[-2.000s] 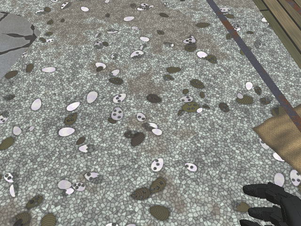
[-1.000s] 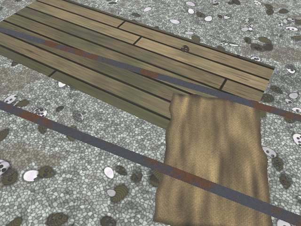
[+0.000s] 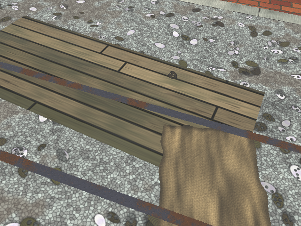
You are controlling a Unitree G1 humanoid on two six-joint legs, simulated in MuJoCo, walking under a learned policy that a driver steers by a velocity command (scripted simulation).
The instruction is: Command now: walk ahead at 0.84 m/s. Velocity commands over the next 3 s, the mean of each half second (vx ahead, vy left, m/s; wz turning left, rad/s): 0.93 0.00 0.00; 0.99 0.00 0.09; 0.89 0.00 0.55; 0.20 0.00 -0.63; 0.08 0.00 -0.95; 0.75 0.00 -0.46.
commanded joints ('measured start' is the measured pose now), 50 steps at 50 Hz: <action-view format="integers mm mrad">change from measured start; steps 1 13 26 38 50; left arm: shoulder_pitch -205 336 273 233 -208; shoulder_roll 28 268 84 102 28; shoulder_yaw -12 56 4 -8 -67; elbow -128 6 125 82 -112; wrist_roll -5 11 -58 -64 -24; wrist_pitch -6 -17 -103 -82 -46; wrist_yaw -11 59 38 67 -8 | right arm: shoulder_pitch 8 33 -546 -134 -113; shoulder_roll -106 -25 -34 -247 -187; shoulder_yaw -17 12 51 -50 -32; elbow -32 -20 -198 -24 57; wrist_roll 10 42 -3 -13 39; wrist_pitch -24 -22 12 9 -56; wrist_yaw -5 -7 52 -6 -2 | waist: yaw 2 186 66 -56 46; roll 104 -254 13 144 55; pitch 192 -350 222 -153 203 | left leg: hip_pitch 23 -575 -552 389 -310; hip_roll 224 -11 176 387 147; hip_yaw -229 -71 47 -689 -167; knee -261 1126 447 -16 -316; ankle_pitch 26 -96 460 -243 370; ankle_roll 135 40 5 264 171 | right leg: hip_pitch -250 1079 330 -139 227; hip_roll -21 -319 -37 67 -12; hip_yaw -18 785 69 125 -37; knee -151 -767 -1126 432 -458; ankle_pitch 86 -800 162 -132 362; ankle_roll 24 -211 -129 -66 55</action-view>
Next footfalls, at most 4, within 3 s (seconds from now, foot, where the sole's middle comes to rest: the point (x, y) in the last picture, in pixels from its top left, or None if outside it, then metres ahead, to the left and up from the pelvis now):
0.22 right None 0.37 -0.11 -0.78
0.70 left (132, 168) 0.83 0.05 -0.78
1.14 right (163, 104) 1.27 -0.15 -0.78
1.54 left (112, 74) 1.57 0.17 -0.78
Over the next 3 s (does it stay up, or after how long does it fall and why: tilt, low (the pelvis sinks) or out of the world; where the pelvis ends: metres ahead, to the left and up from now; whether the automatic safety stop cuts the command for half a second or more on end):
stays up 1.74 -0.14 -0.01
